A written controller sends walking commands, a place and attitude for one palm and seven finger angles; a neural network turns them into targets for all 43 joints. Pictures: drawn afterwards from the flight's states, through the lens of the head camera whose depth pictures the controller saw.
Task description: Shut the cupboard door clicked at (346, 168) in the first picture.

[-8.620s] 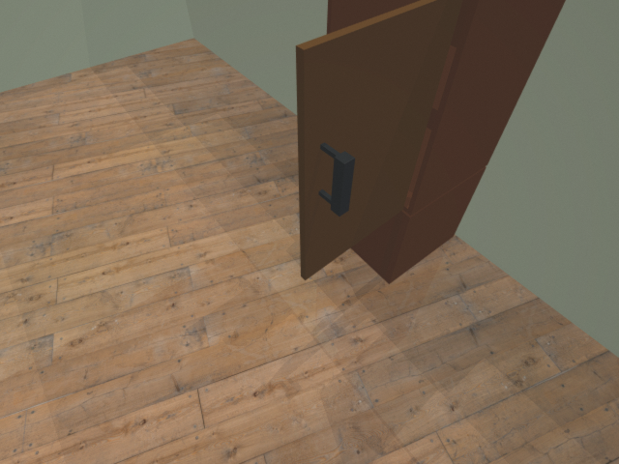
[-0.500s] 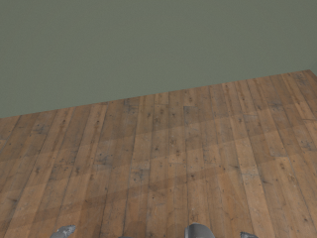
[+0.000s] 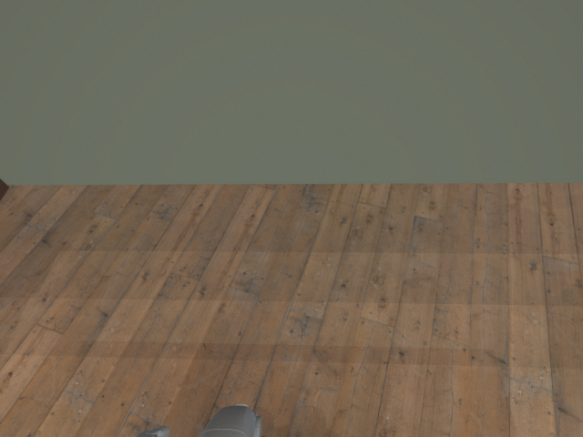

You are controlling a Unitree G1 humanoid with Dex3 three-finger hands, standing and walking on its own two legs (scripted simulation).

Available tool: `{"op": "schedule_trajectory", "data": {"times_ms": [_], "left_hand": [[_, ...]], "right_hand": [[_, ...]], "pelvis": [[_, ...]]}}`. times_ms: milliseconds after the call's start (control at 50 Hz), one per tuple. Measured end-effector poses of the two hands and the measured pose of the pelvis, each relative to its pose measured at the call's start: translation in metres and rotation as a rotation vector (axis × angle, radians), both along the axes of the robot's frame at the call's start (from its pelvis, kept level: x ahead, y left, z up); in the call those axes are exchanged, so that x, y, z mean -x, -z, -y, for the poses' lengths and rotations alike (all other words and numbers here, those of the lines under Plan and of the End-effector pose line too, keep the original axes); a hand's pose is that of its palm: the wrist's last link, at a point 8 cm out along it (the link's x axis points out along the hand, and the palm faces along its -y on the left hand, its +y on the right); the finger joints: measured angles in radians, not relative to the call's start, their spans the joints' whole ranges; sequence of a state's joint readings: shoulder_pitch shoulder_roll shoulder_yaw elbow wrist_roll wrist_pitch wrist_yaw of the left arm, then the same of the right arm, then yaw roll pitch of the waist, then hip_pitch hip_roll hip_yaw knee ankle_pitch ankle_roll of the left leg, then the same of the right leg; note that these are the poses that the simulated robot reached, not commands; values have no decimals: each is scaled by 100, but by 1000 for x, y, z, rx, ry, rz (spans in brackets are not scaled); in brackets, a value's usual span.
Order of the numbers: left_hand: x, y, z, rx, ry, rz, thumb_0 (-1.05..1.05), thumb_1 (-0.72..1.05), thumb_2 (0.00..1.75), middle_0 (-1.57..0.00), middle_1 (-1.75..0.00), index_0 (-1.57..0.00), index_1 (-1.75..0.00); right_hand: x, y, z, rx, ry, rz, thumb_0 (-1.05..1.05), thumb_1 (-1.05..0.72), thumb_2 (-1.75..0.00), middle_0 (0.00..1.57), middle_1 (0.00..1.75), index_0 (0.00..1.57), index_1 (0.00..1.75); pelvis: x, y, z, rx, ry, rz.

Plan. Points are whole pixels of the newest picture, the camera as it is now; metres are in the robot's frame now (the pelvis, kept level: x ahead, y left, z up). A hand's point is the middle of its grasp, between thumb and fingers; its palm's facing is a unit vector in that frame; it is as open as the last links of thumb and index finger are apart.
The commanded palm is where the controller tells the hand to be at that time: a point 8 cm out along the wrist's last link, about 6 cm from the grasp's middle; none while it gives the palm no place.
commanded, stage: walk to a spot facing it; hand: left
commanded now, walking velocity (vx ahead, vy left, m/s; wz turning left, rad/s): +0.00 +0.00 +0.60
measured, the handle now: out of the picture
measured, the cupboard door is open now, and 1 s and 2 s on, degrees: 93 93 93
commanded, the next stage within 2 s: none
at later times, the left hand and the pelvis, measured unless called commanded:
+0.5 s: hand out of the picture +0.06 +0.27 -0.17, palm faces +0.28 -0.94 -0.21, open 7.4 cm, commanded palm none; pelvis +0.03 +0.05 +0.00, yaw +16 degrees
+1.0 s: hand out of the picture +0.08 +0.21 -0.16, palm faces +0.58 -0.78 -0.25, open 7.2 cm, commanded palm none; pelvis +0.18 +0.04 +0.00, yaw +36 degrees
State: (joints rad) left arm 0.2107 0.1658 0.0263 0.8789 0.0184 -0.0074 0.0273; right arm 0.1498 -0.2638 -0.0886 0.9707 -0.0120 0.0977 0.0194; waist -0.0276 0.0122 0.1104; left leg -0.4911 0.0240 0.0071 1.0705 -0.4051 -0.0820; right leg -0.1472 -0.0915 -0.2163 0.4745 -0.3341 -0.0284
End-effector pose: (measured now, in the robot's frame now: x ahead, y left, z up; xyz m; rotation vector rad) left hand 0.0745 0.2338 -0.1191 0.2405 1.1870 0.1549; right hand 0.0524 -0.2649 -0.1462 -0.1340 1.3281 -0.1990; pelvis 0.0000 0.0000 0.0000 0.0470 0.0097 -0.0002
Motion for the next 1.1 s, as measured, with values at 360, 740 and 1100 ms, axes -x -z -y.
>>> {"op": "schedule_trajectory", "data": {"times_ms": [360,740,1100], "left_hand": [[76,36,-78,48,-286,-103,1,91,89,-20,-30,-20,-29],[-55,3,-61,-1,-307,164,1,91,89,-20,-30,-20,-29],[64,17,9,130,-800,-286,0,93,89,-20,-30,-20,-29]], "right_hand": [[-131,-30,-85,80,-345,211,0,-91,-90,20,30,20,30],[-106,4,-40,28,-336,-116,0,-91,-90,20,30,20,30],[-418,-6,-222,-37,-826,156,0,-92,-90,19,30,19,30]], "pelvis": [[-12,10,-45,63,-210,15],[-92,12,-15,50,-410,-25],[-210,10,-78,28,-689,-14]]}}
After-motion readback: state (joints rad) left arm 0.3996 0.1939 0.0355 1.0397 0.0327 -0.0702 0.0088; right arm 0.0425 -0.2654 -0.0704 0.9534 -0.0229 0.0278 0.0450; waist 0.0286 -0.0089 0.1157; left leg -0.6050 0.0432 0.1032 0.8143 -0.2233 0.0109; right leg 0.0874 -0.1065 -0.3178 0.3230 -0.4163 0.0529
